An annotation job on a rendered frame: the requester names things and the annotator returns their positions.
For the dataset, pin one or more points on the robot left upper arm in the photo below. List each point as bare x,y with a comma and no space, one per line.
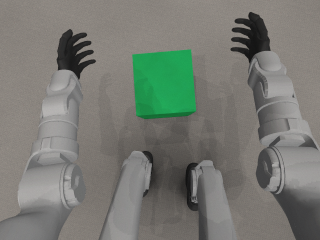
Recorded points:
47,196

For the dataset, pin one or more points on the right robot shin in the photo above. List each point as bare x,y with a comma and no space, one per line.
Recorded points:
205,163

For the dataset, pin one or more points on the left robot foot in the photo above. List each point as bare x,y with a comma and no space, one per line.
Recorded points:
150,158

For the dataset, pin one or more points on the robot left hand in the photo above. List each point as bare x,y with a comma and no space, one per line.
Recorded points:
67,58

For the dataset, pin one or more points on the carton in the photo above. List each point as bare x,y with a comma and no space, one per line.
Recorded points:
164,84

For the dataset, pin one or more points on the robot right hand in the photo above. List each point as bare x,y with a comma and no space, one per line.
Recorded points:
258,36

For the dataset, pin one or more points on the robot right upper arm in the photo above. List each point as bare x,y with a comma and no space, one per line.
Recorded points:
292,175

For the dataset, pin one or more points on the robot left forearm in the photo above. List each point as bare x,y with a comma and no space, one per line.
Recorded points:
58,125

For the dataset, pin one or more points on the robot right forearm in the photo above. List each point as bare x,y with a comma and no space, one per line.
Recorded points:
276,104

